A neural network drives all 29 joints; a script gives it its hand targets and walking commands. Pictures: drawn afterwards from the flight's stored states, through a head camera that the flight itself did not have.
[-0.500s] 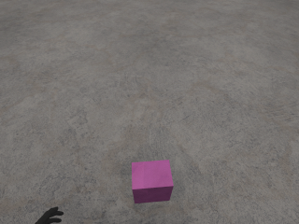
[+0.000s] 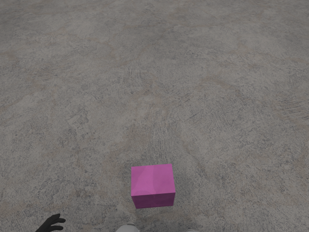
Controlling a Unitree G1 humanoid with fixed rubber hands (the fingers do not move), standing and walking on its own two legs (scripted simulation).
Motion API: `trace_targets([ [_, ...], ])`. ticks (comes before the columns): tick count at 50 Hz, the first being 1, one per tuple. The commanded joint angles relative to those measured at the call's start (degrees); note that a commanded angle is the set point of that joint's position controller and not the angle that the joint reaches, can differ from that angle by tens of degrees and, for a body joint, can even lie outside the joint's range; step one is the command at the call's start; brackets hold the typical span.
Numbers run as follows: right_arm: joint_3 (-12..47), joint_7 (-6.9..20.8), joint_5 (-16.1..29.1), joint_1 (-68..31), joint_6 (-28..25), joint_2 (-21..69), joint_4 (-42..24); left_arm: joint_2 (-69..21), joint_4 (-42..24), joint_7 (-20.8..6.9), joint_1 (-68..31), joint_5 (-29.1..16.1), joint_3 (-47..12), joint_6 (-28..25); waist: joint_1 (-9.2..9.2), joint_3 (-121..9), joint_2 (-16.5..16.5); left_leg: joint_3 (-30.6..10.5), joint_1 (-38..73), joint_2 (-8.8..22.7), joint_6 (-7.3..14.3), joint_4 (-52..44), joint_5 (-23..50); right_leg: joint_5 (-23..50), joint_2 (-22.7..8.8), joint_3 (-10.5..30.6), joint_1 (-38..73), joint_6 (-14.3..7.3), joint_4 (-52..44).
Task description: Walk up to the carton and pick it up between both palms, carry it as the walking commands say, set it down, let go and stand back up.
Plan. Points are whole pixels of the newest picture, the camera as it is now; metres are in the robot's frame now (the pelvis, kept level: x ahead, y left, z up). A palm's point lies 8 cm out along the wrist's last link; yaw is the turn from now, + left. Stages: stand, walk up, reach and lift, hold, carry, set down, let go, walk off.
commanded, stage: walk up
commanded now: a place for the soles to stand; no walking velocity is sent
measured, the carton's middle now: (153, 187) +0.44 +0.05 -0.61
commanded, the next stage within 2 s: none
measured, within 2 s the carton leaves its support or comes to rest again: neither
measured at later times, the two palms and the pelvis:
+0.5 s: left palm out of the picture +0.13 +0.31 -0.07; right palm out of the picture +0.10 -0.33 -0.09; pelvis +0.01 +0.01 +0.00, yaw +1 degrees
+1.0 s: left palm out of the picture +0.12 +0.33 -0.08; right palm out of the picture +0.09 -0.31 -0.08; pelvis +0.00 +0.02 +0.00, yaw +2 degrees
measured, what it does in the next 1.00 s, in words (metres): steps on the spot: left foot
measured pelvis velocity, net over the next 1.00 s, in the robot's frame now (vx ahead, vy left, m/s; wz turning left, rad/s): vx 0.00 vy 0.02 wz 0.03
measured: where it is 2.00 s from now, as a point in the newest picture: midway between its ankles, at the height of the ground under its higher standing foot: outside the picture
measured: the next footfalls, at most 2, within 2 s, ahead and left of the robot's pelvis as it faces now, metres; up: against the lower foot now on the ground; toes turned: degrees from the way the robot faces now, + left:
left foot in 0.24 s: +0.06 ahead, +0.16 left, +0.00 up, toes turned -2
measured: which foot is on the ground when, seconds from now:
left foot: up 0.00-0.22, down 0.24-1.00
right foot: down 0.00-1.00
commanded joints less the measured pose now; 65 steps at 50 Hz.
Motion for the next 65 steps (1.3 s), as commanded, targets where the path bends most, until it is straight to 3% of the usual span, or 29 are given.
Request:
trace_targets([
  [1, -2.89, -0.71, 0.23, 0.74, 0.05, -11.21, -1.95, 14.44, -1.83, 1.36, -2.34, 1.88, 7.96, -1.84, 1.73, -1.21, -7.10, -2.25, -10.13, -1.45, -0.06, 17.41, -11.72, 0.02, -18.89, 23.64, 5.89, -12.12, -30.77],
  [9, -1.91, 0.01, -0.54, 2.95, -1.78, -8.73, 0.21, 13.30, -1.91, 1.34, -1.79, 1.59, 7.20, -1.43, 1.38, -8.75, -10.76, 6.61, 3.65, -0.41, -0.08, -6.65, -1.76, 26.36, -11.01, 7.36, 13.83, -8.96, -14.26],
  [12, -3.11, -0.68, -1.18, 3.36, -2.13, -12.48, -1.95, 11.14, -2.88, 1.46, -2.29, 0.83, 6.43, -1.49, 0.81, -10.70, -2.89, -6.24, 11.84, 4.28, 4.40, -3.70, 20.11, 20.11, -7.41, 5.08, 4.23, -4.19, -6.99],
  [15, -2.77, -0.46, -0.41, -0.19, -1.95, -12.97, -2.27, 10.40, -2.88, 1.61, -3.52, 1.49, 6.40, -1.73, 1.33, -9.39, 0.00, -16.70, 5.36, 8.02, 9.57, -4.49, 15.10, 7.08, -2.99, 6.56, 5.07, -2.66, -7.77],
  [17, -2.34, -0.25, -0.33, -2.61, -1.51, -11.24, -2.50, 11.22, -1.87, 1.59, -1.79, 1.91, 7.06, -2.38, 2.76, -7.62, -1.88, -9.26, -3.52, 3.81, 5.06, -1.23, 12.34, 6.19, -6.62, 10.68, 11.92, -5.36, -15.92],
  [19, -1.45, -0.70, -0.07, -2.11, -0.78, -8.44, -2.15, 13.43, -0.60, 1.65, 0.30, 1.55, 7.06, -3.04, 2.97, -6.19, -8.30, 1.34, -7.15, -1.00, 1.35, 9.37, -4.25, 18.85, -18.02, 19.21, 14.45, -11.48, -23.16],
  [20, -2.03, -0.77, 0.01, -2.05, -0.54, -9.68, -2.31, 13.94, -0.75, 1.59, 0.55, 1.74, 6.90, -3.14, 2.92, -5.35, -9.37, 2.00, -6.84, 0.08, 0.69, 10.31, -13.81, 20.68, -19.79, 19.64, 13.03, -12.50, -23.92],
  [22, -1.94, -0.33, -0.12, 1.95, -1.26, -10.14, -1.83, 12.84, -2.41, 1.40, -2.91, 1.31, 7.01, -2.87, 0.16, -5.46, -6.58, 3.74, -0.57, 1.23, 1.08, 3.17, -8.59, 22.92, -17.79, 13.36, 9.06, -12.69, -19.30],
  [24, -2.88, -0.05, -0.91, 4.73, -2.13, -11.12, -0.49, 11.05, -2.18, 1.27, -4.61, 1.70, 6.12, -2.09, -0.85, -7.25, -3.53, -5.15, 10.64, 2.77, 3.49, -6.14, 11.63, 11.24, -8.18, 4.96, 0.83, -4.97, -11.36],
  [25, -3.45, -0.02, -1.52, 4.56, -2.40, -13.84, -0.92, 9.65, -3.17, 1.36, -5.74, 1.56, 5.63, -1.60, -0.95, -7.04, 4.77, -15.11, 12.03, 7.75, 5.86, -9.24, 14.30, 4.22, -4.11, 2.11, -3.44, -2.10, -3.12],
  [26, -3.57, -0.09, -1.87, 2.75, -2.71, -16.28, -2.07, 8.74, -3.53, 1.37, -6.03, 1.03, 5.67, -1.12, 0.58, -6.18, 6.64, -28.51, 8.83, 13.02, 11.31, -13.62, 14.37, -4.27, 0.14, 3.09, -4.81, -0.56, 1.18],
  [27, -3.69, -0.32, -1.39, 2.31, -2.50, -17.52, -2.44, 9.20, -3.32, 1.48, -6.77, 1.28, 6.30, -1.08, -0.27, -5.85, 6.47, -32.01, 8.06, 14.70, 14.84, -14.24, 16.59, -8.07, 1.45, 4.77, -2.89, -0.50, 0.20],
  [29, -2.41, -0.45, -1.23, -3.12, -1.99, -14.28, -2.07, 9.18, -1.16, 1.49, -4.25, 1.51, 6.40, -2.23, 2.44, -5.31, 4.06, -26.12, 0.58, 10.96, 10.65, -11.44, 15.47, -2.35, 1.07, 6.42, 6.65, -1.12, -10.78],
  [32, -1.21, -0.36, -0.13, -4.34, -1.55, -9.47, -2.60, 13.40, -0.01, 1.46, 0.53, 1.34, 7.58, -2.99, 4.17, -9.30, -5.27, -1.76, -7.63, -0.60, 1.86, 5.93, 7.65, 7.21, -14.20, 16.56, 17.63, -10.72, -21.64],
  [34, -1.52, -0.39, -0.19, -0.44, -1.34, -9.68, -1.57, 13.78, -1.43, 1.33, -1.91, 1.28, 7.16, -2.77, 1.38, -7.56, -4.55, 2.87, -2.03, 0.88, 1.41, 4.64, -2.48, 15.55, -17.30, 15.52, 11.85, -13.50, -20.19],
  [36, -1.93, -0.03, -0.83, 2.58, -2.16, -10.72, -1.11, 11.98, -1.95, 1.01, -5.71, 1.31, 6.09, -2.29, -1.24, -7.01, -5.52, -2.85, 6.03, 2.15, 3.36, -2.79, 6.54, 12.19, -12.35, 8.67, 4.00, -8.72, -14.33],
  [38, -3.18, -0.09, -1.70, 3.00, -3.24, -15.15, -1.38, 8.23, -2.81, 1.06, -7.96, 1.00, 5.62, -1.16, -1.47, -5.34, 10.84, -29.80, 9.46, 12.68, 10.62, -17.20, 7.65, -2.68, 0.03, 1.88, -6.45, -0.88, 2.81],
  [40, -3.35, -0.37, -2.05, 2.13, -3.02, -17.64, -2.05, 9.77, -2.61, 1.35, -7.42, 0.56, 6.27, -0.78, -0.96, -4.76, 8.08, -36.53, 9.19, 16.12, 15.13, -17.88, 12.71, -15.41, 0.86, 6.26, -6.86, -0.29, 3.26],
  [44, -2.13, -0.47, -1.13, -4.67, -2.16, -13.52, -3.13, 9.80, 0.11, 1.10, -2.72, 1.11, 6.80, -2.21, 2.50, -4.39, 5.04, -23.36, -0.89, 8.71, 8.95, -11.63, 14.54, 1.55, 0.28, 5.08, 6.75, -2.50, -10.23],
  [47, -0.84, -0.26, -0.45, -3.43, -1.80, -9.24, -2.40, 12.80, -0.42, 0.92, -3.36, 1.78, 7.31, -2.49, 1.77, -5.70, -4.03, -7.54, -7.55, 1.19, 2.75, -2.90, 3.34, -4.51, -9.86, 13.62, 12.96, -7.62, -21.40],
  [49, -1.70, -0.20, -0.92, -1.29, -1.45, -10.16, -1.27, 13.58, -0.35, 0.94, -3.78, 1.42, 6.92, -2.37, 1.20, -4.69, -6.03, 1.36, -3.11, -1.06, 2.28, 4.23, -4.67, -4.90, -16.34, 17.70, 8.18, -12.03, -24.92],
  [51, -2.23, 0.12, -1.03, 3.11, -2.04, -11.32, -0.39, 12.09, -1.13, 0.85, -6.75, 1.49, 6.13, -1.95, -0.97, -4.75, -5.37, -2.29, 3.60, 0.84, 3.15, -4.28, -3.46, -1.70, -12.54, 11.66, 3.16, -8.70, -18.49],
  [53, -3.07, -0.05, -2.12, 2.44, -3.01, -14.80, -1.27, 9.19, -1.59, 0.87, -8.06, 1.50, 5.81, -1.14, -0.97, -4.38, 9.49, -26.05, 7.35, 9.89, 8.02, -16.95, 1.34, -3.61, -0.65, 2.11, -4.35, -1.19, -0.27],
  [54, -3.46, -0.09, -1.95, 2.05, -3.19, -17.23, -2.13, 9.63, -1.95, 1.01, -7.69, 1.18, 6.04, -0.85, -0.59, -5.30, 8.89, -36.80, 9.43, 13.84, 12.87, -18.57, 3.09, -8.93, 1.76, 4.27, -7.14, -0.12, 1.54],
  [55, -3.33, -0.15, -2.08, 1.39, -3.08, -17.56, -2.01, 10.52, -1.47, 1.30, -7.38, 1.26, 7.20, -1.09, -0.44, -3.51, 8.59, -37.40, 7.89, 15.03, 14.62, -18.38, 5.99, -13.09, 1.30, 6.01, -6.46, -0.46, 1.61],
  [58, -1.64, -0.30, -1.20, -4.21, -2.44, -13.42, -3.50, 9.86, -0.76, 1.08, -3.24, 1.40, 6.95, -2.50, 2.67, -5.44, 5.63, -23.93, -1.39, 8.64, 8.67, -11.49, 13.36, 0.49, -0.32, 6.35, 8.36, -3.00, -12.16],
  [61, -0.86, -0.16, -0.48, -3.06, -1.81, -9.65, -2.69, 13.45, 0.21, 1.08, -2.20, 1.45, 7.22, -2.89, 2.39, -8.33, -4.71, -1.82, -3.76, -0.98, 1.71, 3.48, 5.04, 5.77, -14.02, 17.13, 13.25, -11.14, -21.64],
  [63, -1.44, -0.03, -0.28, 0.70, -1.92, -10.59, -1.40, 12.81, -1.01, 1.06, -5.13, 1.14, 6.09, -2.39, 0.78, -9.01, -4.39, -0.06, 0.72, -0.06, 2.25, 1.21, 1.27, 10.51, -14.59, 13.51, 11.03, -11.72, -18.25],
  [65, -2.08, -0.26, -0.61, 1.80, -2.32, -12.24, -0.97, 12.12, -1.32, 0.98, -6.90, 1.25, 5.69, -1.91, -0.77, -6.04, -1.37, -6.17, 5.20, 1.86, 4.10, -4.76, 6.30, 5.61, -8.66, 7.24, 3.34, -6.70, -13.26],
])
